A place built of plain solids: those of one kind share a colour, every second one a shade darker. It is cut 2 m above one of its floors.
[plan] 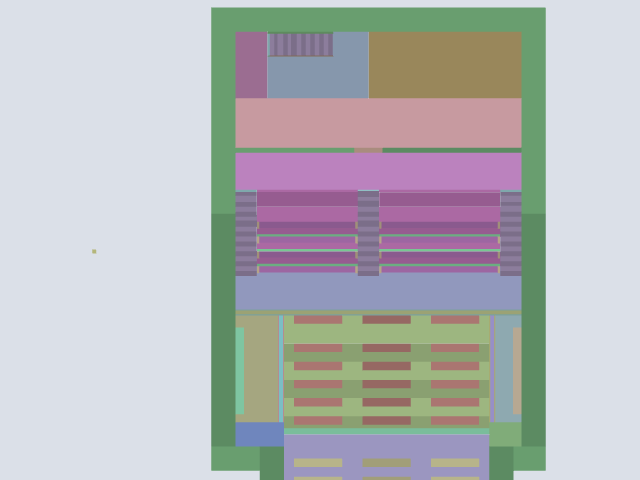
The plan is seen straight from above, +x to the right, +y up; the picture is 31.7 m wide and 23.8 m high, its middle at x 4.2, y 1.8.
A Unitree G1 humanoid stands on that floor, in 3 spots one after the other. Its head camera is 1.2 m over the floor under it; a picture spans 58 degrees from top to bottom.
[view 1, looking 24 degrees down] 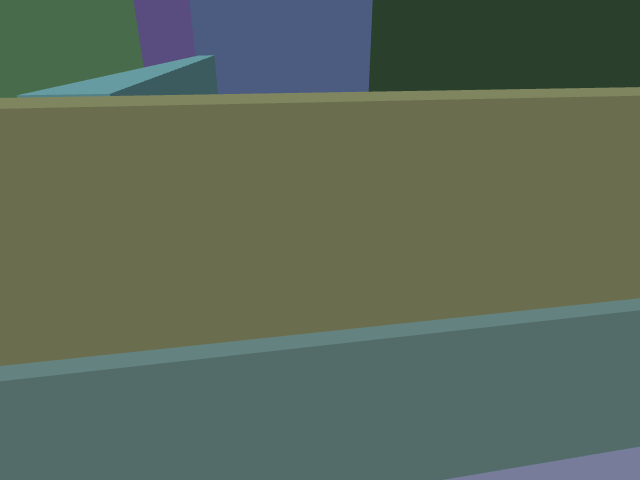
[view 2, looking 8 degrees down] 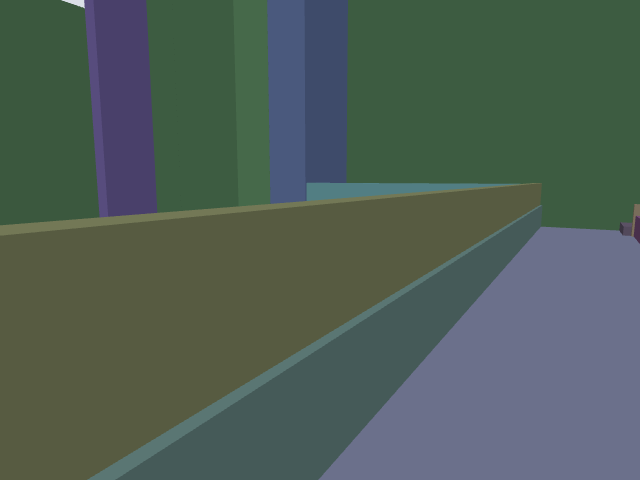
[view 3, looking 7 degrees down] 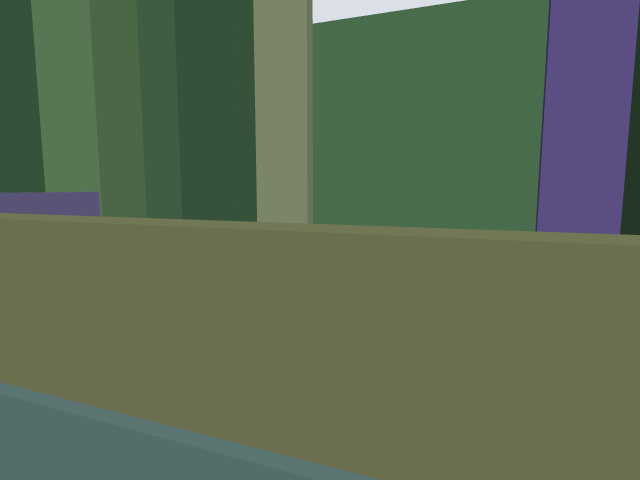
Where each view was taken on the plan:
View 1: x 1.87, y -0.81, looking -100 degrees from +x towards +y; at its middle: rail_front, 0.97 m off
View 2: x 12.34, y -0.81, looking -149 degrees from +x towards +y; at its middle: rail_front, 1.72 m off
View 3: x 5.28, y -0.81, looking -68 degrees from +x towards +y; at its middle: rail_front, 0.95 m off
